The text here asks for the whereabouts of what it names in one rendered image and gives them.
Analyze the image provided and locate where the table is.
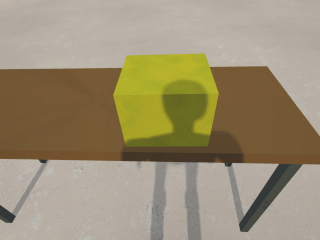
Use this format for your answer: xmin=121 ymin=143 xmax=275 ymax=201
xmin=0 ymin=66 xmax=320 ymax=232

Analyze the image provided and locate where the carton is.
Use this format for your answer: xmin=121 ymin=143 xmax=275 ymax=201
xmin=113 ymin=53 xmax=219 ymax=147

